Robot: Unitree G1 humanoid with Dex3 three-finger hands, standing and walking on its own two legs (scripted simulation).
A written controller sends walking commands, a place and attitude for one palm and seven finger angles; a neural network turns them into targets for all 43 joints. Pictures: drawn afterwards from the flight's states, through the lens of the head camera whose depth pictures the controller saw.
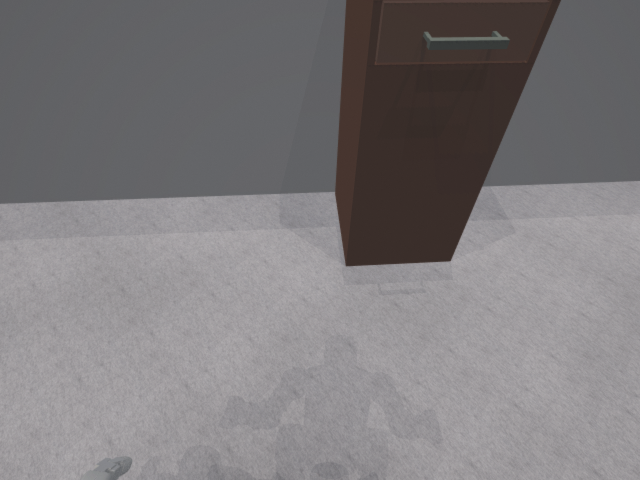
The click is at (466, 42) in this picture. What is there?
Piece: drawer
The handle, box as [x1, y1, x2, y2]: [423, 31, 509, 49]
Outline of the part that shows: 509,41 506,37 502,37 496,31 492,32 491,37 432,38 428,32 424,32 423,34 427,42 428,49 506,48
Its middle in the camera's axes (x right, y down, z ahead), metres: +0.34 -0.47 +0.91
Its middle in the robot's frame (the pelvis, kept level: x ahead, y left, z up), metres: +1.02 -0.28 +0.13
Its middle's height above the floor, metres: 0.89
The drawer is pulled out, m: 0.00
